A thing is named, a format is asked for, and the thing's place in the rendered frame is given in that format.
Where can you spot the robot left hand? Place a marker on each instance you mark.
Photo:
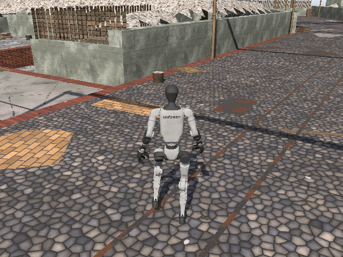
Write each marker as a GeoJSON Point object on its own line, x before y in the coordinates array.
{"type": "Point", "coordinates": [140, 155]}

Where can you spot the robot right forearm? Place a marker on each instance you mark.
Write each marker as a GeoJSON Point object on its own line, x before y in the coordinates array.
{"type": "Point", "coordinates": [198, 140]}

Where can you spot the robot right hand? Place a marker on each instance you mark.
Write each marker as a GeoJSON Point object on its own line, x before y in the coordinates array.
{"type": "Point", "coordinates": [196, 147]}

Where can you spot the robot right upper arm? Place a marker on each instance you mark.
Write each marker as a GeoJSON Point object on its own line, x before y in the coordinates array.
{"type": "Point", "coordinates": [191, 121]}

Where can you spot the robot left upper arm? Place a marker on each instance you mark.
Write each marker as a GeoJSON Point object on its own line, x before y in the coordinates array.
{"type": "Point", "coordinates": [152, 121]}

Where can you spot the left robot shin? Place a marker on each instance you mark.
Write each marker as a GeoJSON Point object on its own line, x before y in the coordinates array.
{"type": "Point", "coordinates": [156, 184]}

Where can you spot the right robot shin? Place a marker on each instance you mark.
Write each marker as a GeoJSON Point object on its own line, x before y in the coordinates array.
{"type": "Point", "coordinates": [183, 198]}

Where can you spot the robot shin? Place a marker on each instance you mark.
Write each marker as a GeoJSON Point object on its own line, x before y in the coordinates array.
{"type": "Point", "coordinates": [183, 198]}
{"type": "Point", "coordinates": [156, 184]}

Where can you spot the robot left forearm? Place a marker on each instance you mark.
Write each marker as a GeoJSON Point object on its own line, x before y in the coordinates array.
{"type": "Point", "coordinates": [144, 143]}

